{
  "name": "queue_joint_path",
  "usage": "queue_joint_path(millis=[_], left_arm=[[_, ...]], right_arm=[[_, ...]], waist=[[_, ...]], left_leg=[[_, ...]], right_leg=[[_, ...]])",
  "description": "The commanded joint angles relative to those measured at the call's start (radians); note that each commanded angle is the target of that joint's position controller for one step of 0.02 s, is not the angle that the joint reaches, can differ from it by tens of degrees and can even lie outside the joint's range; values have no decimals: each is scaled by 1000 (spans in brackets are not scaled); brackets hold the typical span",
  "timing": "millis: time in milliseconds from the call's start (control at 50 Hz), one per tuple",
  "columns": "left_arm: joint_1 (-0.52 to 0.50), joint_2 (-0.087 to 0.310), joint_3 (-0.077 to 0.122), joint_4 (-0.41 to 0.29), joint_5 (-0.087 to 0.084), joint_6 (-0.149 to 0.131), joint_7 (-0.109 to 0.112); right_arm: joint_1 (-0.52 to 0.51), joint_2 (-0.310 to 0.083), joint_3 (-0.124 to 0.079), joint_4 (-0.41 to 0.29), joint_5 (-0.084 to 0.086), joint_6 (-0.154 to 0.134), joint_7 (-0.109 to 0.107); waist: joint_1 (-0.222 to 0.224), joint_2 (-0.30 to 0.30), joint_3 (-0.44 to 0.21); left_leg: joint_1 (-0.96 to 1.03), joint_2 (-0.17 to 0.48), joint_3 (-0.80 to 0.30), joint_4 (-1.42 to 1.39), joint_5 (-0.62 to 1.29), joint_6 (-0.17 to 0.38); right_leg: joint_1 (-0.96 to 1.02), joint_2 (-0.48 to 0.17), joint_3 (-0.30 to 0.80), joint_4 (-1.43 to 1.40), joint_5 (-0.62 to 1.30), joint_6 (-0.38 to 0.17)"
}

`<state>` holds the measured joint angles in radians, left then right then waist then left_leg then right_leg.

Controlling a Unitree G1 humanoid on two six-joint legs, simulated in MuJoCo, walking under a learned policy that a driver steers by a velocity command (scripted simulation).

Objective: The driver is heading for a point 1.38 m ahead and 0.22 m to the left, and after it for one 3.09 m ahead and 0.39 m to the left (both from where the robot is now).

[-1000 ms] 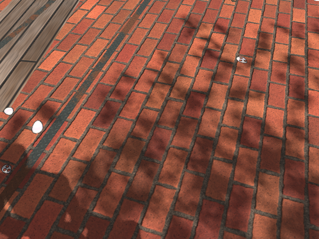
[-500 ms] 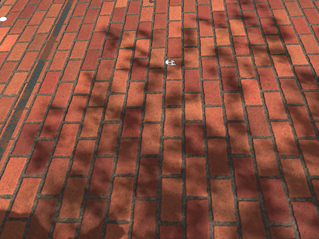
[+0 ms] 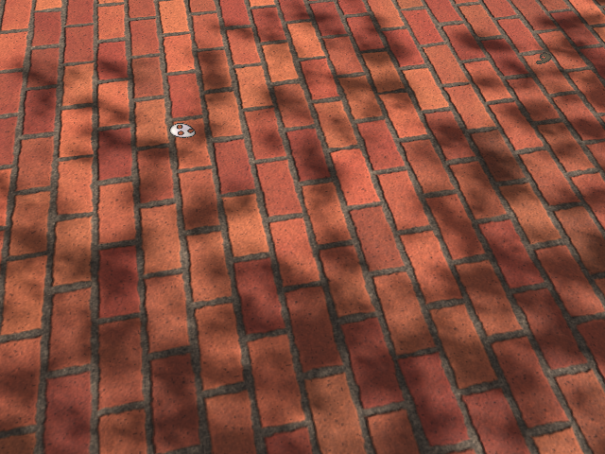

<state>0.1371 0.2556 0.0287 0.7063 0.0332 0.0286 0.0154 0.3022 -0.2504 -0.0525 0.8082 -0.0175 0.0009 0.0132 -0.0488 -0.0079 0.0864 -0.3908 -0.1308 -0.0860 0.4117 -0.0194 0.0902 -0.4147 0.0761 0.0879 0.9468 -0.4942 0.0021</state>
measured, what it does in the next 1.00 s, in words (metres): walks ahead: right foot, then left foot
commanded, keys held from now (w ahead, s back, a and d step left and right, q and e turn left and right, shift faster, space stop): q+shift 0.38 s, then shift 0.04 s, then e+shift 0.02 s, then w+e+shift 0.56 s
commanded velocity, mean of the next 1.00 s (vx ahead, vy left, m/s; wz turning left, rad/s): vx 0.36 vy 0.00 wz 0.11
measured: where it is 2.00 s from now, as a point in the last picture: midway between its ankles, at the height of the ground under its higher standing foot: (271, 195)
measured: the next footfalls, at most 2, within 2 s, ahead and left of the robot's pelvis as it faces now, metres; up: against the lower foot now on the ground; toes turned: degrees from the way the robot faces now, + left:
right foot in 0.14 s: +0.09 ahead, -0.10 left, +0.00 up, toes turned +14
left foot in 0.54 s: -0.01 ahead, +0.12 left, +0.00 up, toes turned +26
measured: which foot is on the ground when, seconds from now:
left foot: down 0.00-0.14, up 0.16-0.52, down 0.54-1.00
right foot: up 0.00-0.12, down 0.14-0.54, up 0.56-1.00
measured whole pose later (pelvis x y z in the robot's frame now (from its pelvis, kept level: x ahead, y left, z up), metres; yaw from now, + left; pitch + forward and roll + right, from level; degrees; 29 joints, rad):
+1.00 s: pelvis +0.24 +0.08 -0.03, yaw +7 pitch +2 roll +0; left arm 0.07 0.28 0.04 0.69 0.01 0.00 -0.09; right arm 0.48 -0.24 -0.02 0.91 -0.04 -0.08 -0.03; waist -0.03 -0.01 0.03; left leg 0.30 0.00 0.32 0.23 -0.49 -0.05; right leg -0.70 0.00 -0.18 0.79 -0.16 -0.19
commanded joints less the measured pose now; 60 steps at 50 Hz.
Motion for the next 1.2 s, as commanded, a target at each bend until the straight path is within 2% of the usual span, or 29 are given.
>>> queue_joint_path(millis=[20, 120, 140, 160, 180, 200, 240, 280, 360, 440, 480, 520, 540, 560, 580, 600, 640, 700, 840, 900, 960, 1000, 1020, 1040, 1060, 1080, 1120, 1160, 1200], left_arm=[[131, 92, 16, -23, -10, 15, 13], [222, 102, 14, 0, -19, -20, 37], [272, 153, 28, 8, -10, -30, 52], [224, 266, 57, -21, -8, -34, 62], [-2, 243, 49, -69, 7, -31, 63], [-57, 134, 20, -98, 3, -33, 61], [-93, 82, 3, -100, 0, -46, 53], [-59, 85, 4, -108, 2, -47, 45], [120, 145, 32, -64, 1, -43, 35], [148, 185, 52, -43, 7, -43, 8], [180, 205, 59, -30, 11, -47, -12], [139, 164, 46, -17, -5, -39, -32], [118, 109, 32, -20, -10, -41, -37], [66, -17, -3, -84, -20, -48, -54], [-45, 74, 20, -113, -12, -49, -49], [-90, 125, 42, -120, -27, -57, -57], [66, 148, 63, -37, -29, -66, -76], [112, 111, 63, 15, -8, -43, -86], [-62, 62, 41, -42, -6, -39, -111], [-147, 40, 19, -82, -5, -39, -122], [-107, 53, 11, -91, -21, -34, -107], [149, 118, 37, -30, -28, -33, -92], [338, 181, 67, 26, -24, -44, -77], [413, 236, 98, 65, -20, -44, -53], [291, 329, 115, 41, -6, -30, -43], [319, 335, 124, 21, -20, -27, -43], [308, 251, 106, 60, -19, -42, -25], [206, 200, 82, 41, -17, -68, -12], [181, 151, 57, 38, -23, -102, -18]], right_arm=[[-54, -167, -55, -94, -4, 15, 2], [-126, -169, -80, -125, 5, 43, 5], [-126, -144, -75, -136, 15, 40, 3], [-103, -75, -64, -164, 44, 38, 0], [-49, -138, -81, -131, 5, 29, -6], [-29, -198, -99, -101, -12, 30, -2], [35, -151, -88, -92, -22, 47, 13], [24, -127, -71, -102, -13, 67, 30], [-142, -109, -47, -193, -2, 76, 58], [-172, -86, -28, -227, 12, 75, 57], [-167, -93, -21, -229, 11, 73, 50], [-39, -59, -7, -163, 1, 51, 42], [100, -104, -18, -108, -6, 28, 30], [245, -236, -42, -102, -30, 6, 15], [222, -313, -65, -110, -32, -9, -6], [156, -237, -42, -108, -32, -20, -17], [8, -162, -17, -128, -13, -46, -19], [10, -106, -4, -116, -6, -80, -19], [117, -92, -2, -20, -15, -114, -18], [154, -104, 0, 24, -15, -115, -29], [150, -164, -7, 42, -20, -102, -49], [96, -239, -28, 27, -35, -69, -65], [65, -263, -35, 7, -33, -60, -57], [56, -218, -27, 4, -33, -66, -39], [46, -53, 15, -96, -17, -91, -12], [-90, -124, 13, -166, -14, -121, -10], [-104, -137, 23, -176, -15, -148, -8], [-54, -125, 32, -157, -53, -109, -7], [-25, -99, 41, -145, -62, -64, 5]], waist=[[76, 148, -142], [125, 190, -107], [139, 150, -110], [111, -166, -153], [40, -221, -46], [3, -72, -62], [-51, -47, -89], [-16, -91, -81], [92, -126, -95], [103, -173, -135], [116, -208, -173], [22, -125, -117], [-49, 7, -123], [-120, 316, -183], [-157, 257, -14], [-115, 175, 77], [12, 166, 33], [34, 125, -1], [15, 77, 97], [5, 58, 116], [66, 107, 15], [210, 159, -139], [291, 134, -235], [300, 17, -256], [144, -260, -240], [214, -100, -308], [121, 73, -109], [23, 98, -33], [-13, 84, -5]], left_leg=[[46, 209, -416, -237, -389, 94], [-125, 109, -400, -273, -470, -59], [-203, 40, -336, -214, -508, -138], [-276, -67, -165, 139, -585, -164], [-317, -32, -12, 442, -506, -150], [-202, 34, 1, 613, -436, -151], [-155, 52, 21, 805, -350, -136], [-220, 84, 66, 847, -323, -145], [-285, 138, 100, 639, -355, -169], [-67, 100, 152, 405, -453, -128], [39, 64, 177, 274, -484, -89], [346, 46, 195, -2, -327, -35], [596, 131, 82, -53, -361, -17], [758, 495, -366, -219, -784, 41], [545, 583, -494, -309, -864, 115], [469, 528, -396, -304, -810, 92], [452, 423, -172, -315, -561, 14], [418, 367, 26, -318, -355, -6], [422, 359, 236, -372, -121, -16], [482, 359, 321, -350, 174, -40], [545, 372, 391, -146, 1006, -70], [531, 420, 374, 213, 1249, -53], [401, 420, 347, 491, 1116, -26], [159, 315, 344, 834, 478, -33], [-355, 97, 250, 1215, -445, -99], [-499, 97, 21, 1266, -364, -85], [-461, 207, -2, 1064, -275, -76], [-339, 255, 1, 946, -305, -107], [-281, 288, 50, 823, -287, -120]], right_leg=[[87, 33, -24, -117, 12, -13], [386, 76, -53, -517, 164, -66], [502, -4, -5, -667, 137, -88], [485, -321, 354, -802, -124, -177], [261, -480, 452, -841, -15, -243], [152, -423, 318, -800, 138, -241], [131, -306, 111, -717, 378, -191], [187, -272, -1, -681, 483, -188], [396, -331, -41, -612, 712, -215], [330, -330, -106, -535, 796, -198], [288, -334, -53, -593, 344, -196], [52, -294, -42, -584, -29, -169], [-155, -230, -86, -451, -103, -131], [-403, -108, -205, -65, -185, -67], [-547, -79, -52, 63, -58, -81], [-550, -96, 54, 106, 80, -93], [-470, -108, 40, 126, 237, -70], [-447, -122, -23, 248, 331, -48], [-538, -149, -115, 102, 483, -74], [-483, -144, -218, -46, 455, -126], [-232, -32, -334, -152, 370, -198], [43, 31, -314, -151, 209, -244], [306, 59, -250, -217, 141, -274], [541, -1, -94, -319, 61, -305], [756, -265, 497, -478, -106, -453], [787, -317, 737, -639, -123, -497], [521, -302, 598, -731, -1, -401], [282, -195, 410, -742, 105, -359], [132, -142, 271, -781, 162, -334]])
